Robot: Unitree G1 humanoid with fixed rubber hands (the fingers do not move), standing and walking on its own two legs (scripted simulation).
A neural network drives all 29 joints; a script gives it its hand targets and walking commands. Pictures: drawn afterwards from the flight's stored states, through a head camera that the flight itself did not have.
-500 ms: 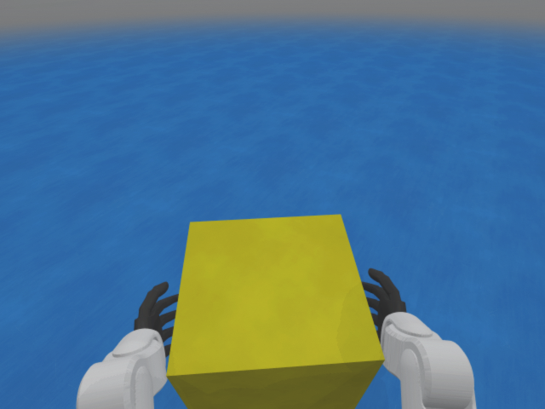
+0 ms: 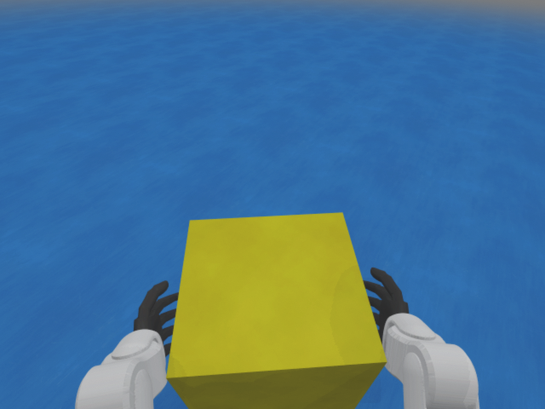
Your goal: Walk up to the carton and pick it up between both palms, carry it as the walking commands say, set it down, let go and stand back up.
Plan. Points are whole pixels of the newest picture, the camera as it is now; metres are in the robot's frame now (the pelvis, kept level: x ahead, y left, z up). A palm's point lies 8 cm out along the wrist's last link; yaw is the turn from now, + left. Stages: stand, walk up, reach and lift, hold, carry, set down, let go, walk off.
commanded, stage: carry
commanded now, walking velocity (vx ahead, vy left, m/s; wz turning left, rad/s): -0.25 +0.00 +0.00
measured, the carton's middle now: (272, 320) +0.27 +0.01 +0.05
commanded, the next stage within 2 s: none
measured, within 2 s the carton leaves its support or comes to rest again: neither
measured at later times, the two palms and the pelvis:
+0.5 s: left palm out of the picture +0.03 +0.16 +0.08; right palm out of the picture +0.03 -0.15 +0.09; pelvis -0.20 +0.00 +0.00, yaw -1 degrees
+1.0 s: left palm out of the picture -0.15 +0.15 +0.08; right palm out of the picture -0.16 -0.16 +0.09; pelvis -0.39 +0.00 +0.00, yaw +0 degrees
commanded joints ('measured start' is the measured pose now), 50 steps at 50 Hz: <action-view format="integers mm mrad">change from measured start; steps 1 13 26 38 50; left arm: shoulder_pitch -630 -542 -609 -575 -546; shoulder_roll -832 -856 -867 -901 -841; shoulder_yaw -750 -674 -741 -707 -706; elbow -237 -189 -249 -224 -212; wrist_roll -351 -312 -342 -341 -292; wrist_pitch -48 -68 -66 -67 -56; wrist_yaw -131 -149 -128 -158 -123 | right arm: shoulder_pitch -443 -519 -497 -554 -467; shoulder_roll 841 853 863 880 865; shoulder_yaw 604 688 632 676 666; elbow -167 -242 -237 -291 -223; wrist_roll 266 314 304 320 323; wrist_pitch -40 -40 -50 -52 -32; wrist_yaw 135 129 147 129 152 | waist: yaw -17 -5 -14 0 -17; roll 268 -158 197 -133 189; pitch -225 -240 -209 -197 -221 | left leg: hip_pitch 122 -113 36 -161 28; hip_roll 232 8 259 3 349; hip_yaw -196 -22 -185 -67 -290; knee -277 403 -283 538 -326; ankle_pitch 159 -182 169 -186 217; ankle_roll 99 -52 126 -52 178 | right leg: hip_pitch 89 257 73 230 120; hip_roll -5 -245 3 -262 0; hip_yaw -37 205 5 235 51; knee -114 -671 63 -638 38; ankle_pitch -89 193 -17 352 -81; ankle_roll -6 -162 -11 -195 2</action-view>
